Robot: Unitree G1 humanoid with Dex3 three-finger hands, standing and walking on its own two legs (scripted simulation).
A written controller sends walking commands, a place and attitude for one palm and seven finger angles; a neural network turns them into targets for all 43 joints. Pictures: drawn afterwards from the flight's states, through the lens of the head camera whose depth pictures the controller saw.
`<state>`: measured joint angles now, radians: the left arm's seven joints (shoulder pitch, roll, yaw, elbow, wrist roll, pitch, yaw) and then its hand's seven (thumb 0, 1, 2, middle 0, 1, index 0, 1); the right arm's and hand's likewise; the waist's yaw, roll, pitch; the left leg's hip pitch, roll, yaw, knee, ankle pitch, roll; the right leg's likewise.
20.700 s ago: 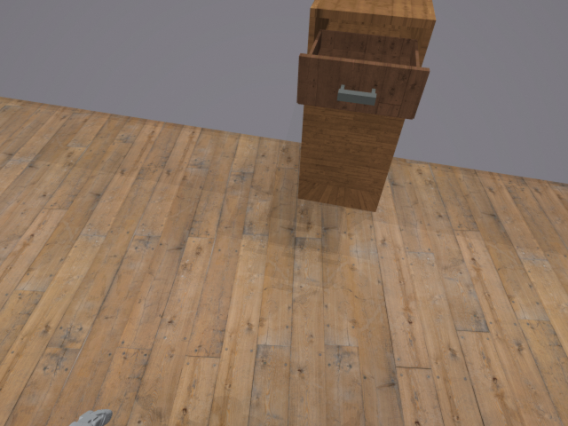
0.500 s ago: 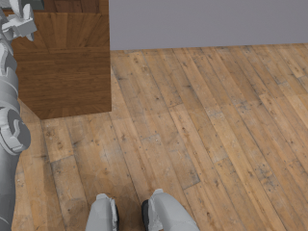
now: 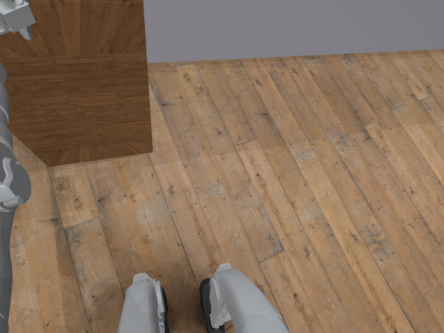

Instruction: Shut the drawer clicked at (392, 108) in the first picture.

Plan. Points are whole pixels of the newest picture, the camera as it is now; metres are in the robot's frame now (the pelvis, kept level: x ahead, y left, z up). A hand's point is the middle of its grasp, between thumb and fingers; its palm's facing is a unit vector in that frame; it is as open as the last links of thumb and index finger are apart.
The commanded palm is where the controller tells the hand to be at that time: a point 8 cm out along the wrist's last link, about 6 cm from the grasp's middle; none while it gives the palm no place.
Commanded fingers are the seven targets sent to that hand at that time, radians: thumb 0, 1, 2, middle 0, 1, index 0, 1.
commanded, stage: pull the fist back off the drawer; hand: left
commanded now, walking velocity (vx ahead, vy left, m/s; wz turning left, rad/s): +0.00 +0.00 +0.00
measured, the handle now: out of the picture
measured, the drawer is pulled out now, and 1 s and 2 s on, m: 0.00 0.00 0.00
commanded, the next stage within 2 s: draw the hand back to the body in 0.38 s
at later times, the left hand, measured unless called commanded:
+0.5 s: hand (17, 9) +0.60 +0.20 +0.11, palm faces +0.12 -0.99 -0.01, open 3.2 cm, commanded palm +0.56 +0.22 +0.11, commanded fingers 0.00 0.90 0.90 -1.40 -1.60 -1.40 -1.60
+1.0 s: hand out of the picture +0.43 +0.21 +0.17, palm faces +0.08 -1.00 -0.03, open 3.2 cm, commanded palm +0.39 +0.26 +0.18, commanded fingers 0.00 0.90 0.90 -1.40 -1.60 -1.40 -1.60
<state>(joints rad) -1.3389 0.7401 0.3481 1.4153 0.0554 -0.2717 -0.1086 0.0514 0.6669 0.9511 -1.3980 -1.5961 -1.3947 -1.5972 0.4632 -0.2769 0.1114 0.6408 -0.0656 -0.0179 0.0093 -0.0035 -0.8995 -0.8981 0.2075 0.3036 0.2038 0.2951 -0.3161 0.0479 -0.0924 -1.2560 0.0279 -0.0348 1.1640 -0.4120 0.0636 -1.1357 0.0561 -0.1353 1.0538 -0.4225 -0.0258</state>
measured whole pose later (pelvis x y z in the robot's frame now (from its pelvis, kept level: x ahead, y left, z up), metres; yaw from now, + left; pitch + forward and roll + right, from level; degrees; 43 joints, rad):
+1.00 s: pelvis +0.08 +0.00 +0.07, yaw +2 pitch +11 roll -2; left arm -0.24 0.32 0.23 0.40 -0.23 -0.17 -0.17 0.01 0.90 0.90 -1.40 -1.60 -1.40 -1.60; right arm 0.27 -0.26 0.02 0.54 0.05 0.03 -0.01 0.00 -0.90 -0.90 0.20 0.30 0.20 0.29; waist -0.04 0.05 -0.14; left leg -0.57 -0.01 0.02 0.79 -0.41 0.06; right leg -0.48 0.04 -0.05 0.70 -0.42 -0.01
